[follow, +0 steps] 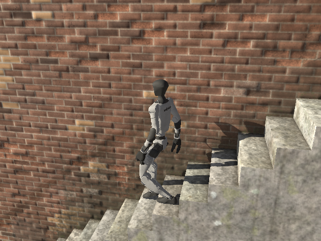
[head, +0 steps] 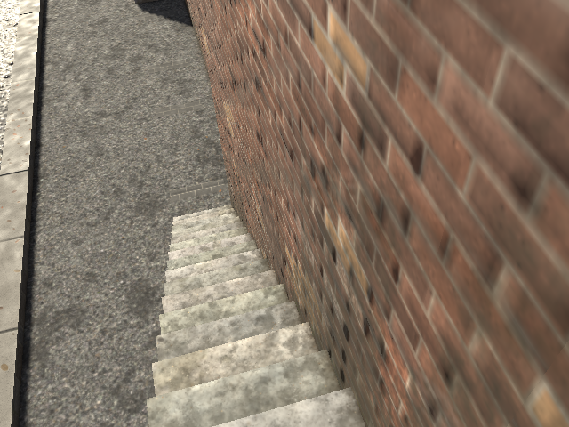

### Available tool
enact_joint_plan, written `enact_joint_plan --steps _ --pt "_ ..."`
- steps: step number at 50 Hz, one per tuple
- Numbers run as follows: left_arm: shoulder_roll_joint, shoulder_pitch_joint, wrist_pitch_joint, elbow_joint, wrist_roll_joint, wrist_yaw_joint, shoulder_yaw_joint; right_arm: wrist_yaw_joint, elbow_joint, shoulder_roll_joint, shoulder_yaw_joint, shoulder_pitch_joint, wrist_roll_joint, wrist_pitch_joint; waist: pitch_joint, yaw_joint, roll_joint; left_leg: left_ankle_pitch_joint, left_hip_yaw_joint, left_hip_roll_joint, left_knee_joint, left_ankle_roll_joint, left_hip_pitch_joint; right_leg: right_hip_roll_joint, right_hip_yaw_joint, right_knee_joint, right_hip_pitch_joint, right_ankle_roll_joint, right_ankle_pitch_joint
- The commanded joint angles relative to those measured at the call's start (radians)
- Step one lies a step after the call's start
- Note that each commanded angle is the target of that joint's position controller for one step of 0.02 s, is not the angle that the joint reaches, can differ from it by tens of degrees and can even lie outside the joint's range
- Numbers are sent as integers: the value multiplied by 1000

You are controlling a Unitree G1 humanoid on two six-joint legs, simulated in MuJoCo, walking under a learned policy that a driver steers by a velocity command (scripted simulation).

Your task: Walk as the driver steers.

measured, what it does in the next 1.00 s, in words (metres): goes down: right foot 0.19 m lower, then left foot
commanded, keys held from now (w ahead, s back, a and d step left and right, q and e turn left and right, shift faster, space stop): no key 1.00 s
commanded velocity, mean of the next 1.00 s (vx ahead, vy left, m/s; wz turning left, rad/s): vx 0.01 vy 0.00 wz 0.00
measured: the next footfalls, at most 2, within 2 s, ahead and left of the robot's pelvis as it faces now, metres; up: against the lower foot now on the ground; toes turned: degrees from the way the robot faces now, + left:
right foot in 0.02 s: +0.14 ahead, -0.12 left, -0.19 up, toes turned -4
left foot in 0.34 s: +0.14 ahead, +0.11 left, -0.20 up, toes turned +1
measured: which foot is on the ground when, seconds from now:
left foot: down 0.00-0.02, up 0.04-0.32, down 0.34-1.00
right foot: up 0.00-0.00, down 0.02-1.00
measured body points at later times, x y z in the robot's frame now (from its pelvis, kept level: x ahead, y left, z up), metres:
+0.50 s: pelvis +0.09 -0.02 -0.08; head +0.09 -0.03 +0.37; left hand +0.22 +0.17 -0.20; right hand +0.12 -0.25 -0.23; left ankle +0.10 +0.11 -0.80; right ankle +0.10 -0.12 -0.80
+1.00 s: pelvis +0.09 +0.03 -0.08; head +0.12 +0.02 +0.37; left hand +0.20 +0.23 -0.21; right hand +0.19 -0.22 -0.21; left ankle +0.10 +0.11 -0.80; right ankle +0.10 -0.12 -0.80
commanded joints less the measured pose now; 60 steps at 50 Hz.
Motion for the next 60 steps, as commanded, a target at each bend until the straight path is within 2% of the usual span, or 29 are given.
enact_joint_plan --steps 1,2,3,4,5,6,7,8,9,10,11,12,13,15,16,17,18,19,21,22,26,30,38,40,41,43,51,54,60 --pt "206 373 -44 3 -8 19 65 70 -5 -156 -29 117 -7 23 -71 151 -203 241 -175 31 317 -18 -331 -29 -33 -54 585 -116 280" --pt "265 465 -41 12 -20 -17 85 96 -36 -143 -47 109 19 25 -291 153 -279 -60 -147 -69 748 -85 -592 -112 -3 344 931 -195 586" --pt "236 456 -67 -16 -43 -49 76 108 -115 -138 -33 39 63 5 -393 159 -191 -130 -149 -31 837 -127 -700 -200 136 366 934 -258 617" --pt "185 297 -83 -65 -60 -58 46 100 -191 -106 -1 -74 74 -10 -319 118 -59 -75 -129 27 808 -154 -754 -221 196 306 783 -230 409" --pt "173 119 -109 -123 -79 -65 23 87 -266 -14 52 -111 70 -25 -216 58 -25 -54 -152 98 753 -167 -797 -247 235 257 578 -221 173" --pt "175 32 -121 -145 -109 -79 10 74 -296 0 77 -77 84 -45 -135 19 -45 -6 -193 142 679 -193 -747 -292 335 149 337 -248 -50" --pt "162 74 -124 -99 -103 -86 2 65 -282 -18 87 -35 113 -44 -58 5 35 39 -208 168 673 -232 -602 -304 334 36 130 -237 -254" --pt "55 73 -138 -97 -92 -35 -20 45 -229 -37 74 71 107 -25 1 10 52 412 -243 201 433 -222 -567 -215 228 48 -39 -221 -607" --pt "22 95 -147 -72 -92 -13 -41 59 -213 -42 66 88 96 -7 68 13 6 500 -210 184 395 -230 -507 -136 205 36 -160 -178 -756" --pt "33 111 -151 -47 -106 0 -49 75 -254 -43 65 58 73 1 68 25 -14 484 -181 162 404 -239 -513 -110 228 49 -181 -142 -852" --pt "55 -3 -164 -111 -140 19 -44 91 -208 -85 37 143 48 16 41 -4 87 782 -211 195 56 -225 -387 -62 177 72 -258 -118 -1019" --pt "74 -83 -165 -130 -138 26 -41 110 -201 -65 32 138 43 30 100 -23 64 818 -149 184 -171 -215 -213 -6 97 58 -408 -68 -1066" --pt "72 -116 -166 -134 -136 17 -45 127 -218 -76 23 60 63 38 111 -7 33 773 -81 140 -198 -214 -128 11 70 40 -441 -30 -1064" --pt "80 -35 -154 -94 -150 -28 -36 112 -231 -59 12 21 68 14 35 18 -50 762 -105 145 -373 -212 -46 -49 180 63 -270 -33 -972" --pt "88 -2 -151 -78 -136 -41 -31 103 -213 -61 8 14 58 6 7 25 -13 877 -98 145 -350 -198 9 -55 217 114 -236 -22 -803" --pt "77 -1 -144 -72 -143 -62 -31 97 -219 -46 11 12 66 -7 -14 10 -14 928 -129 166 -460 -188 -3 -72 247 141 -127 -3 -669" --pt "51 59 -123 -92 -147 -54 -29 76 -243 -96 9 -95 68 -10 -12 90 65 783 -182 181 -575 -144 -81 -77 264 111 -12 6 -816" --pt "57 85 -105 -94 -139 -39 -27 65 -250 -115 5 -154 68 -10 -7 133 75 725 -175 174 -581 -125 -83 -73 269 78 7 6 -934" --pt "59 -15 -94 -124 -119 -24 -27 57 -222 -90 10 -174 79 -18 12 106 96 776 -195 197 -628 -109 -64 -58 230 71 -16 -2 -1000" --pt "70 -14 -98 -108 -113 -26 -18 57 -220 -79 12 -177 75 -16 22 101 50 764 -188 181 -631 -99 -41 -37 170 79 -32 -1 -936" --pt "42 -5 -100 -82 -94 -22 -18 51 -186 -114 2 -177 57 -13 -28 95 85 851 -159 152 -641 -54 1 0 60 153 51 -17 -599" --pt "53 0 -87 -94 -98 -22 -9 50 -189 -72 12 -173 69 -26 -58 85 52 914 -158 147 -656 -33 8 39 -3 213 85 4 -574" --pt "25 0 -81 -118 -94 -27 -18 54 -226 -100 -6 -224 70 -35 -42 64 97 904 -150 136 -647 -25 58 29 -14 241 -2 29 -616" --pt "43 9 -77 -119 -96 -28 -14 55 -229 -98 -9 -237 69 -35 -33 66 73 881 -149 130 -652 -21 57 29 -18 241 -3 34 -636" --pt "73 8 -72 -118 -102 -24 -8 52 -227 -140 -25 -283 59 -26 -8 69 50 882 -131 121 -645 -10 49 38 -20 247 -13 33 -613" --pt "64 5 -69 -125 -103 -21 -13 46 -225 -135 -28 -285 56 -24 -19 60 56 891 -127 115 -660 2 62 37 -26 259 -12 37 -621" --pt "44 50 -49 -121 -91 -24 -24 50 -189 -123 -36 -274 66 -28 -2 63 48 799 -116 88 -712 22 62 42 -39 249 -17 54 -752" --pt "65 55 -39 -129 -85 -12 -7 57 -176 -170 -56 -260 75 -31 14 69 33 722 -139 88 -772 47 25 46 -64 272 5 60 -786" --pt "52 75 -29 -125 -83 -9 -8 53 -173 -157 -58 -244 78 -32 28 68 44 676 -147 73 -799 53 11 45 -68 270 18 61 -784"
Velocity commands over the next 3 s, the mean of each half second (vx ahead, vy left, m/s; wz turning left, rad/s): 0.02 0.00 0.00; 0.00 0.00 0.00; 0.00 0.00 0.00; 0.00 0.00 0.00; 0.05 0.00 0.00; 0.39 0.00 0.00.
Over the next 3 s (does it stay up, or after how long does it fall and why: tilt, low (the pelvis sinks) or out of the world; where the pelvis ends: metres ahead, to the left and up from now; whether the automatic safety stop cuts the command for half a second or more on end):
stays up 0.29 0.12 -0.24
